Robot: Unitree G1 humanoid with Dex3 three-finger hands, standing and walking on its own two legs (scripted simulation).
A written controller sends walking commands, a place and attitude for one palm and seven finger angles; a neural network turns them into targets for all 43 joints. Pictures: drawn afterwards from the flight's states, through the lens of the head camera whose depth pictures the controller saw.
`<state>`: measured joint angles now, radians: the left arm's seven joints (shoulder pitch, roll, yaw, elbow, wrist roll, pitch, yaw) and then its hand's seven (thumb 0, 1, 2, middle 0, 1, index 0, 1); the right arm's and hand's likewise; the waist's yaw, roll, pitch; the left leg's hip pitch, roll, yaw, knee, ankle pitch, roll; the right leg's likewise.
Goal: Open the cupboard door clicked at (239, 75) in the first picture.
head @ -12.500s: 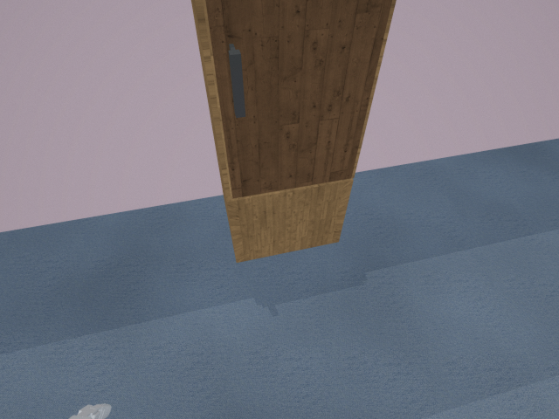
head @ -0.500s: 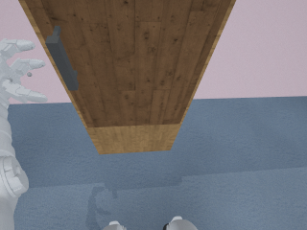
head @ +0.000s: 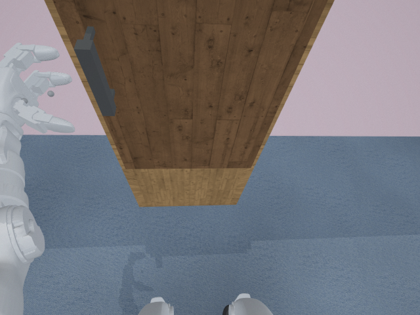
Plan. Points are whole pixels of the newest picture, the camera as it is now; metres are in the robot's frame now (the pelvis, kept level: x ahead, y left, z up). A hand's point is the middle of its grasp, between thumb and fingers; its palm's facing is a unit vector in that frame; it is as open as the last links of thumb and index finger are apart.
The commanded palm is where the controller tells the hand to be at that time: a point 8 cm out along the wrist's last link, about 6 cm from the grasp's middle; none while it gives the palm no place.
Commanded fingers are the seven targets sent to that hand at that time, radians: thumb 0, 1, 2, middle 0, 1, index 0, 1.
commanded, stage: move the hooked fingers beside the handle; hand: left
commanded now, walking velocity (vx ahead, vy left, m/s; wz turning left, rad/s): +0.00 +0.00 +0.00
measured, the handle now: (100, 74) +0.53 +0.19 +0.11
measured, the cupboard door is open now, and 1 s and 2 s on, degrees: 0 0 0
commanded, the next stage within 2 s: slide the fingers in behind the handle in 0.04 s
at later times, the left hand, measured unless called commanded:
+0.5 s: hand (65, 92) +0.48 +0.24 +0.12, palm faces -0.02 -1.00 +0.02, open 13.9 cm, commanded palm +0.45 +0.29 +0.11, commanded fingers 0.00 -0.50 0.30 -0.30 -1.20 -0.30 -1.20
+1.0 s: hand (92, 94) +0.47 +0.20 +0.12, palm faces -0.01 -1.00 +0.00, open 13.9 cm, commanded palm +0.45 +0.24 +0.11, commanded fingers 0.00 -0.50 0.30 -0.30 -1.20 -0.30 -1.20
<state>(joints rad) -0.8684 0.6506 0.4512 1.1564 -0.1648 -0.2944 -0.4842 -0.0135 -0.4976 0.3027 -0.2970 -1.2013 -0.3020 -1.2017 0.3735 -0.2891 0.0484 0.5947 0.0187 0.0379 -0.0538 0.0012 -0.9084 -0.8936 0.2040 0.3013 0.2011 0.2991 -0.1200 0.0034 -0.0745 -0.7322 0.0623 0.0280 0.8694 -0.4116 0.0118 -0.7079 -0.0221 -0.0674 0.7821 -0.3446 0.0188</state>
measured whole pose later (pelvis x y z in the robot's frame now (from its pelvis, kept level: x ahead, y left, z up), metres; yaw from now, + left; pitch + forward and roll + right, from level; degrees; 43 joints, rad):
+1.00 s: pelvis +0.00 -0.01 +0.00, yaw +0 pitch +14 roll -2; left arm -0.81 0.47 0.38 1.07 -0.14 -0.30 -0.31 -0.01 -0.50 0.30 -0.30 -1.20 -0.30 -1.20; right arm 0.37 -0.27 0.04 0.60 0.01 0.03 -0.03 0.00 -0.91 -0.89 0.20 0.30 0.20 0.30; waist -0.11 0.02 -0.09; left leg -0.68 0.06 0.04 0.84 -0.41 0.00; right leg -0.67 -0.02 -0.05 0.78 -0.35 0.01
